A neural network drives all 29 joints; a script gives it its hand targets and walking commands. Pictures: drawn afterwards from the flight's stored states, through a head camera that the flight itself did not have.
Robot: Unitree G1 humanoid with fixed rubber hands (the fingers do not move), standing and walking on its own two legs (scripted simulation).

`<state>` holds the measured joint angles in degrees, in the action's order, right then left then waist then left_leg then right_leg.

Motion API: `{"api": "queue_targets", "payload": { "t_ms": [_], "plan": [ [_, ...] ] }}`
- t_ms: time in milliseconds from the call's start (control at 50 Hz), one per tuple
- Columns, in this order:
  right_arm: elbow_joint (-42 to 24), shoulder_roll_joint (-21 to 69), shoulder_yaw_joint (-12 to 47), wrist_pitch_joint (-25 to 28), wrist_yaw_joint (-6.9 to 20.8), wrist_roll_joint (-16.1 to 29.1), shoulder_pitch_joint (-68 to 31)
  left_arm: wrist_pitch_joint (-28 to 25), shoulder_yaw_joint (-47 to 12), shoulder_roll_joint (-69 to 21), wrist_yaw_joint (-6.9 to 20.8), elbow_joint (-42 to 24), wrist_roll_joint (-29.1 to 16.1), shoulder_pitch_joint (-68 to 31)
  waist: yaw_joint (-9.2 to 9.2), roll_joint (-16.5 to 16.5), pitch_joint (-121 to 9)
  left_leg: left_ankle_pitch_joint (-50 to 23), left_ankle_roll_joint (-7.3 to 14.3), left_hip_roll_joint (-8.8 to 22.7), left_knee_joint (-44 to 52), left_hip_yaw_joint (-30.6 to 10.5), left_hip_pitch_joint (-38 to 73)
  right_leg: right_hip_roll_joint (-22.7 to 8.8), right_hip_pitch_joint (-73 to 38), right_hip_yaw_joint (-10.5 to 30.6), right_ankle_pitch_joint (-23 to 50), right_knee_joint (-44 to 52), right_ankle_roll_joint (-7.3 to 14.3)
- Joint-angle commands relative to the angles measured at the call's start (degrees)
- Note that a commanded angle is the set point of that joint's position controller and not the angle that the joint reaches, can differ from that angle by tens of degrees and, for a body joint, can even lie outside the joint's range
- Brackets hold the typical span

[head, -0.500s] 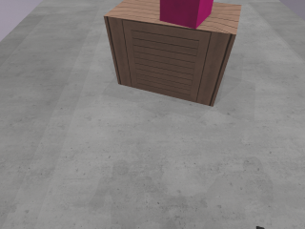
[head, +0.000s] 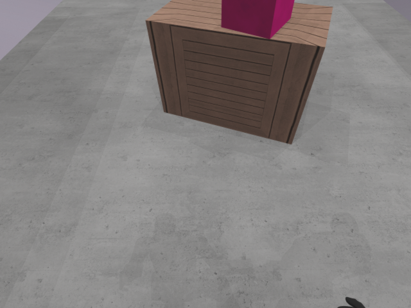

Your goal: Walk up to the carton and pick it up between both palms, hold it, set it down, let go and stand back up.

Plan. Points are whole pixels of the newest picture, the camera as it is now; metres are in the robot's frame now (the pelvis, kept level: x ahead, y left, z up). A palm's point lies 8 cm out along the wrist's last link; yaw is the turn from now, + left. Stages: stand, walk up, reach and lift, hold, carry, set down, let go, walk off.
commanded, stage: stand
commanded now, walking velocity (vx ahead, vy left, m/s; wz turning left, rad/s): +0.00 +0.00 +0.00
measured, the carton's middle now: out of the picture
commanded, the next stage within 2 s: none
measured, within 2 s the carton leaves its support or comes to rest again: neither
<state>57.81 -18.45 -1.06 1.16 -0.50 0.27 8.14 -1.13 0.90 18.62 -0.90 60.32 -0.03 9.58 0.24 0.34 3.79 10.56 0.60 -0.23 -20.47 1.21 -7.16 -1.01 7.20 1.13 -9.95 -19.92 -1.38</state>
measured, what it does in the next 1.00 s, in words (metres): stands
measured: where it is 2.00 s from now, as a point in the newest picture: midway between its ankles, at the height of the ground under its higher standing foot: outside the picture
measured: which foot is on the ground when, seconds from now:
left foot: down 0.00-1.00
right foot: down 0.00-1.00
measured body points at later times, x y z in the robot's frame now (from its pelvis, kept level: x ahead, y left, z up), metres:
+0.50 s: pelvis +0.01 +0.00 +0.00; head +0.03 +0.00 +0.45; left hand +0.08 +0.29 -0.13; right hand +0.10 -0.29 -0.13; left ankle +0.01 +0.11 -0.75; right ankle +0.01 -0.13 -0.75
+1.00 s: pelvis +0.01 +0.00 +0.00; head +0.03 -0.01 +0.45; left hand +0.07 +0.29 -0.13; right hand +0.08 -0.29 -0.14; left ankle +0.01 +0.11 -0.75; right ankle +0.01 -0.13 -0.75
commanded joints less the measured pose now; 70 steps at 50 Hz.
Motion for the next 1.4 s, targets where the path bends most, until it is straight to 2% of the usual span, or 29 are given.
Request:
{"api": "queue_targets", "payload": {
  "t_ms": [0, 20, 80, 100, 180, 200, 240, 280, 300, 320, 340, 420, 460, 500, 520, 580, 600, 640, 680, 840, 920, 1040, 1080, 1120, 1160, 1180, 1240, 1340, 1380],
  "plan": [
    [-2.91, -12.36, -2.34, 0.79, -0.92, -0.27, -1.32, -1.04, 2.44, 11.11, -0.95, -3.01, 0.13, -0.5, 0.58, -0.51, -3.74, -1.44, 0.55, 7.56, 5.13, -6.4, -0.31, -5.74, -1.09, 3.86, 4.24, 3.44, 1.79],
    [-2.37, -11.84, -2.05, 0.73, -1.12, 0.83, -1.34, -1.07, 1.98, 9.8, -0.51, -3.18, 0.17, -2.23, -1.26, 1.31, -2.21, -3.03, 0.3, 6.63, 5.13, -5.55, 0.1, -5.79, 1.46, 4.78, 5.89, 4.02, 1.76],
    [-3.12, -10.28, -1.76, 1.08, -0.44, 0.05, -2.97, -1.31, 2.48, 11.25, -0.56, -2.83, -0.09, -0.27, 0.81, -1.97, -1.61, -2.48, 0.65, 7.7, 4.6, -6.92, -1.0, -6.04, 0.3, 4.1, 4.18, 3.64, 1.66],
    [-2.58, -11.29, -2.06, 1.27, -0.41, 0.31, -0.3, -1.29, 2.78, 11.27, -0.71, -3.01, 0.08, -0.73, -0.66, -2.64, -1.51, -2.84, 0.54, 7.43, 4.96, -7.04, 0.32, -6.46, 0.82, 4.53, 3.54, 4.16, 2.15],
    [-2.61, -11.44, -2.25, 1.32, -1.08, -0.25, -2.31, -1.58, 2.09, 10.1, -0.58, -3.34, -0.25, -0.88, 0.11, 0.65, -4.7, -7.49, 1.44, 7.79, 3.78, -6.72, 2.46, -6.57, -0.47, 4.48, 7.15, 3.89, 1.9],
    [-3.04, -10.85, -2.13, 0.61, -0.84, -0.17, -3.29, -1.49, 2.08, 12.18, -0.71, -2.95, -0.15, 0.3, 1.06, -0.89, -4.55, -7.29, 0.96, 7.3, 4.53, -6.34, 0.26, -6.22, -2.08, 3.9, 7.65, 2.95, 1.59],
    [-1.96, -9.8, -1.86, 0.72, -0.92, 0.62, 0.54, -1.36, 2.5, 11.22, -1.05, -2.41, 0.7, -1.07, -0.83, -4.19, -3.92, -6.5, 0.77, 7.98, 4.25, -6.91, 2.06, -6.74, -0.54, 4.28, 7.74, 3.63, 2.27],
    [-1.96, -11.06, -2.06, 0.81, -0.87, 0.24, -2.12, -1.45, 2.1, 9.48, -0.69, -2.15, 0.15, 0.01, 0.33, 2.66, -4.17, -8.01, 0.64, 7.41, 3.86, -5.67, 2.1, -6.6, -0.68, 4.48, 7.03, 3.81, 2.16],
    [-0.75, -11.89, -2.17, 0.93, -1.2, 0.42, 1.91, -1.49, 1.82, 11.04, -0.49, -2.0, -0.11, -1.02, -1.23, -0.72, -3.42, -7.47, 0.56, 7.69, 4.23, -7.16, 2.14, -6.61, -0.35, 4.83, 5.69, 4.17, 2.49],
    [-2.04, -12.62, -2.22, 0.75, -0.99, -0.21, -3.03, -1.53, 2.15, 10.84, -0.81, -2.77, -0.17, -0.82, 1.17, 1.32, -4.95, -6.57, 0.81, 7.38, 4.29, -5.98, 1.06, -7.07, -2.31, 4.55, 7.74, 3.78, 2.44],
    [-1.36, -10.38, -1.53, 0.54, -0.4, 0.14, -0.62, -1.47, 2.06, 12.07, -0.78, -2.19, -0.09, -0.08, -0.45, -3.35, -4.36, -8.99, 0.6, 7.59, 4.18, -5.93, 1.2, -6.73, -3.07, 3.7, 9.52, 2.93, 1.93],
    [-1.14, -13.22, -2.33, 1.09, -1.4, -0.21, -0.2, -1.06, 2.11, 10.86, -0.7, -1.84, -0.07, 0.96, 0.56, 4.57, -5.3, -14.31, 0.51, 7.5, 3.31, -5.6, 2.17, -6.8, -2.59, 3.45, 10.4, 2.16, 1.96],
    [-1.67, -10.93, -2.17, 0.97, -1.44, 0.11, -0.21, -0.89, 2.16, 11.04, -1.02, -1.56, 0.02, -1.43, -0.91, -2.56, -5.07, -13.1, 0.59, 7.85, 2.83, -6.05, 2.08, -6.66, -1.89, 2.91, 11.7, 2.46, 1.8],
    [-0.11, -12.08, -2.14, 1.35, -1.06, 0.26, 2.51, -0.83, 2.07, 11.57, -0.71, -1.37, -0.03, 0.2, -0.56, 2.03, -6.68, -12.15, 0.06, 7.35, 2.99, -5.25, 3.58, -6.5, -3.03, 3.0, 9.38, 4.24, 1.7],
    [-0.04, -9.89, -1.51, 1.18, -1.35, 0.21, 1.38, -0.98, 2.46, 12.05, -0.83, -1.33, 0.1, -1.9, -1.07, -3.12, -4.74, -13.97, 0.66, 8.48, 3.25, -7.3, 3.43, -6.61, -0.97, 3.12, 11.35, 2.38, 1.95],
    [-0.87, -13.68, -2.51, 1.01, -1.58, -0.07, -0.87, -0.64, 2.86, 12.69, -0.69, -1.8, -0.27, -2.03, -0.19, 2.38, -2.73, -9.91, 0.86, 7.29, 4.33, -6.51, 0.08, -7.16, -3.04, 4.08, 8.45, 3.73, 2.1],
    [0.33, -12.7, -2.62, 0.77, -1.37, 0.27, 0.73, -0.58, 2.25, 11.78, -0.66, -2.13, 0.34, -1.78, 0.08, -2.78, -3.27, -11.97, 1.06, 7.96, 4.4, -7.09, 1.25, -6.64, -1.95, 2.76, 10.85, 2.4, 2.0],
    [0.27, -10.63, -1.79, 0.82, -1.43, 0.24, 0.03, -0.63, 2.26, 10.62, -0.95, -0.92, -0.09, -1.59, -0.78, 2.25, -1.18, -11.33, 0.38, 7.65, 4.34, -6.49, 1.71, -6.56, -0.43, 2.71, 7.49, 3.61, 2.08],
    [-0.79, -12.57, -2.51, 1.03, -0.95, 0.1, -2.13, -0.8, 2.67, 11.12, -1.07, -1.59, -0.26, -1.9, 0.1, 2.64, -1.32, -7.39, 0.67, 7.64, 5.15, -6.93, -0.35, -6.49, -1.54, 3.32, 5.49, 4.58, 2.05],
    [-0.45, -13.41, -2.53, 0.81, -1.32, -0.01, 0.52, -0.73, 3.17, 14.31, -0.78, -1.56, -0.32, -3.17, -0.88, -2.93, -2.36, -4.24, 0.34, 7.35, 5.85, -7.38, 0.56, -6.71, -1.6, 3.63, 2.64, 5.5, 1.94],
    [0.47, -12.42, -2.36, 0.73, -1.25, -0.13, 2.12, -0.93, 1.35, 8.28, -0.62, -1.11, -0.56, 1.03, 0.19, 1.82, -2.26, -4.61, 0.88, 7.8, 5.47, -7.19, -0.04, -7.68, -2.09, 3.85, 2.92, 5.49, 2.51],
    [-0.07, -11.61, -1.87, 1.08, -1.18, 0.0, 1.06, -0.75, 2.07, 12.05, -1.15, -0.72, 0.03, -0.86, -1.12, -3.27, -1.66, -5.93, 0.92, 8.06, 5.48, -7.26, 1.31, -6.99, -1.24, 3.58, 6.64, 4.76, 1.76],
    [0.31, -11.08, -1.76, 0.66, -0.83, 0.23, 1.72, -0.93, 2.31, 12.71, -1.1, -1.57, -0.42, -0.72, -0.44, 2.32, -1.92, -6.71, 0.38, 6.89, 5.2, -6.03, 0.21, -6.61, -2.16, 4.07, 4.82, 4.49, 2.08],
    [1.45, -9.45, -1.01, 0.85, -1.18, -0.34, 3.28, -0.87, 2.15, 11.94, -1.09, -1.31, -0.42, -1.14, -1.26, -0.2, -3.49, -6.75, 0.51, 7.65, 5.2, -6.54, 2.25, -6.38, -2.16, 3.31, 4.35, 4.69, 1.64],
    [0.78, -12.51, -1.66, 0.99, -1.1, 0.11, 1.58, -0.79, 2.41, 11.63, -0.72, -0.81, -0.45, 0.72, -0.03, 3.36, -3.25, -3.39, 0.25, 7.0, 5.31, -5.48, 1.0, -6.43, -2.61, 3.88, 5.32, 5.09, 1.98],
    [0.5, -10.41, -1.52, 0.87, -1.33, 0.19, 1.75, -0.8, 2.61, 11.32, -1.17, -1.28, 0.0, -0.99, -0.66, -0.63, -0.79, -6.33, 0.27, 7.85, 5.66, -6.4, 1.45, -6.99, -0.79, 3.54, 5.77, 4.32, 2.23],
    [0.31, -11.29, -1.75, 1.22, -1.3, 0.08, 0.82, -0.69, 2.93, 12.19, -1.31, -1.62, 0.21, -0.39, -0.44, 2.52, -5.38, -9.16, 0.68, 8.22, 4.63, -6.87, 4.03, -6.81, -2.53, 3.25, 6.72, 3.76, 1.93],
    [1.17, -11.38, -1.63, 1.51, -1.28, 0.13, 1.27, -1.61, 2.25, 9.88, -0.53, -1.01, -0.01, -1.36, -0.76, -2.66, -3.56, -9.83, 0.96, 7.62, 4.84, -6.91, 0.46, -6.9, -4.85, 3.58, 10.37, 4.31, 2.24],
    [0.14, -10.64, -1.56, 1.24, -1.54, -0.19, -0.89, -1.4, 2.89, 12.17, -0.74, -0.99, -0.39, -0.75, 0.43, -0.39, -2.53, -11.14, 0.67, 7.89, 3.8, -6.3, 0.55, -6.96, -3.52, 3.46, 10.74, 4.6, 1.56]
  ]
}}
